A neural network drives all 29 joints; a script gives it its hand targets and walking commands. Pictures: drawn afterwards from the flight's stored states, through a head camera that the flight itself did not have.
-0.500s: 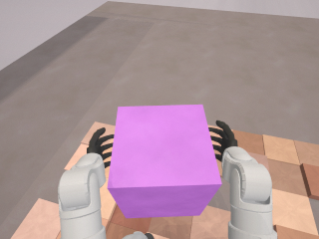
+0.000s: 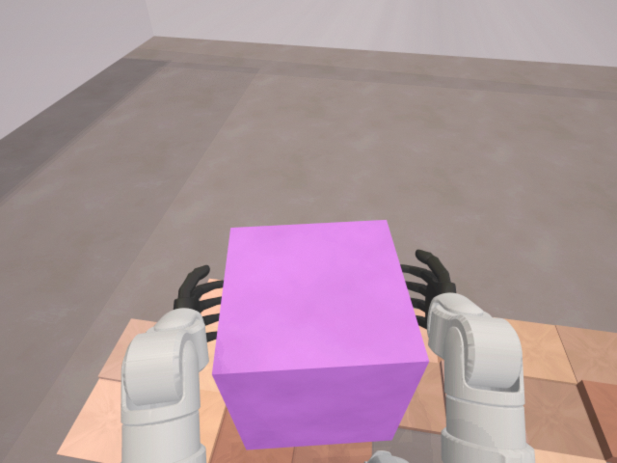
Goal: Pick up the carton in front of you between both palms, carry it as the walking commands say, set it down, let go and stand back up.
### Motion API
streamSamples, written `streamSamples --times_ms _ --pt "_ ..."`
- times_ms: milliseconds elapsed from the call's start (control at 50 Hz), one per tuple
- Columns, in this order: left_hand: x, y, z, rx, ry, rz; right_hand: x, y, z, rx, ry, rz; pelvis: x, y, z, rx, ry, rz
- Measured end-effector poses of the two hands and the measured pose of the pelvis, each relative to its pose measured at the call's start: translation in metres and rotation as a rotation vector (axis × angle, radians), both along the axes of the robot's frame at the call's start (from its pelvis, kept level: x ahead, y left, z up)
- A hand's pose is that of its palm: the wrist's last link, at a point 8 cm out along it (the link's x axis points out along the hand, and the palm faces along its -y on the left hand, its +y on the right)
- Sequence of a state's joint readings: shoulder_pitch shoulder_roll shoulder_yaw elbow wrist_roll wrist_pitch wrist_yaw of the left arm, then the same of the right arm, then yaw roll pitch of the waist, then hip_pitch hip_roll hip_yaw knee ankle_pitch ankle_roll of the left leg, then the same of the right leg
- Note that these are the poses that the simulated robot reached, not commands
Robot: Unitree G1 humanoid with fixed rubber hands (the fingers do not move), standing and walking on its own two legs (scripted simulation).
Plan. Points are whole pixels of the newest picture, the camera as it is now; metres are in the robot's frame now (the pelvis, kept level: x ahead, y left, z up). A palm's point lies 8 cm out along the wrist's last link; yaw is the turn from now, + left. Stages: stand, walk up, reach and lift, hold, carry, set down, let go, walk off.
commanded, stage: carry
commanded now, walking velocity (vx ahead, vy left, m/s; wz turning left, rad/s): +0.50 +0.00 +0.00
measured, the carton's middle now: (314, 338) +0.28 +0.00 +0.01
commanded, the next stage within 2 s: none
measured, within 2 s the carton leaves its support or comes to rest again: neither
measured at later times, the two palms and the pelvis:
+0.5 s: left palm (268, 173) +0.60 +0.08 +0.07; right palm (420, 171) +0.62 -0.22 +0.06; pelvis +0.31 -0.07 -0.03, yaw +2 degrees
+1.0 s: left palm (289, 77) +1.01 +0.04 +0.09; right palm (401, 78) +1.01 -0.26 +0.10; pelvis +0.63 -0.09 -0.03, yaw +0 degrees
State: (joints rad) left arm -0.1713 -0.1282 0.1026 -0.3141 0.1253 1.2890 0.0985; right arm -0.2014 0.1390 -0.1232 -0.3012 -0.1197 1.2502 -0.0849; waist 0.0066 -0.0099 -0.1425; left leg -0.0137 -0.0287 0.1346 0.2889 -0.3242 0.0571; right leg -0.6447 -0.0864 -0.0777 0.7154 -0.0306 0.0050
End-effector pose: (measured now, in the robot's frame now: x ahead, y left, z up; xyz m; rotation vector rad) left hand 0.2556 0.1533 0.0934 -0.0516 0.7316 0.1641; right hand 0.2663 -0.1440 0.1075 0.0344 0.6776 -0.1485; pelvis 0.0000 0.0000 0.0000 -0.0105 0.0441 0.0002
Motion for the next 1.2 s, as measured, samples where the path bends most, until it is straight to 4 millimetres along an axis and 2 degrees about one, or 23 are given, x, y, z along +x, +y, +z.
streamSamples --times_ms 100,180,240,320,380,460,560,700,780,900,980,1040,1080,1200 --pt "0.073 -0.016 0.003 0.014 -0.064 0.031 0.079 -0.016 -0.004 0.034 -0.064 0.020 0.069 -0.021 -0.019 0.028 0.010 0.009" --pt "0.140 -0.038 -0.005 0.037 -0.105 0.046 0.148 -0.038 -0.022 0.063 -0.106 0.028 0.131 -0.041 -0.045 0.034 0.020 0.036" --pt "0.178 -0.051 -0.016 0.035 -0.042 0.056 0.189 -0.051 -0.035 0.058 -0.042 0.039 0.162 -0.053 -0.043 0.033 0.040 0.040" --pt "0.220 -0.062 -0.024 0.039 0.033 0.071 0.234 -0.061 -0.046 0.090 0.036 0.033 0.201 -0.066 -0.032 0.050 0.053 0.046" --pt "0.254 -0.067 -0.024 0.042 0.036 0.074 0.268 -0.067 -0.049 0.101 0.039 0.028 0.233 -0.071 -0.028 0.054 0.048 0.036" --pt "0.311 -0.073 -0.023 0.054 0.014 0.047 0.321 -0.073 -0.046 0.080 0.014 0.027 0.280 -0.074 -0.028 0.054 0.038 0.031" --pt "0.399 -0.074 -0.024 0.102 0.016 -0.013 0.406 -0.074 -0.041 0.008 0.011 0.053 0.347 -0.073 -0.035 0.057 0.034 0.010" --pt "0.541 -0.071 -0.039 0.114 0.034 -0.089 0.541 -0.071 -0.042 -0.075 0.030 0.056 0.449 -0.064 -0.056 0.067 0.020 0.008" --pt "0.609 -0.080 -0.037 0.110 0.082 -0.129 0.595 -0.080 -0.043 -0.082 0.083 0.026 0.488 -0.061 -0.045 0.052 0.027 0.000" --pt "0.695 -0.095 -0.013 0.074 0.061 -0.108 0.670 -0.096 -0.026 -0.036 0.064 -0.015 0.558 -0.067 -0.030 0.032 0.059 0.003" --pt "0.746 -0.106 -0.001 0.027 0.003 -0.062 0.725 -0.108 -0.012 0.003 0.006 -0.047 0.617 -0.083 -0.030 0.030 0.065 0.004" --pt "0.779 -0.115 -0.002 0.028 0.001 -0.033 0.766 -0.117 -0.013 0.027 0.003 -0.044 0.667 -0.096 -0.030 -0.008 0.056 0.027" --pt "0.794 -0.116 -0.006 0.027 0.026 0.001 0.790 -0.118 -0.017 0.036 0.030 -0.029 0.696 -0.103 -0.024 0.004 0.063 0.035" --pt "0.820 -0.096 -0.016 -0.013 0.083 0.144 0.851 -0.094 -0.021 0.076 0.080 0.045 0.779 -0.114 0.002 0.053 0.094 0.035"
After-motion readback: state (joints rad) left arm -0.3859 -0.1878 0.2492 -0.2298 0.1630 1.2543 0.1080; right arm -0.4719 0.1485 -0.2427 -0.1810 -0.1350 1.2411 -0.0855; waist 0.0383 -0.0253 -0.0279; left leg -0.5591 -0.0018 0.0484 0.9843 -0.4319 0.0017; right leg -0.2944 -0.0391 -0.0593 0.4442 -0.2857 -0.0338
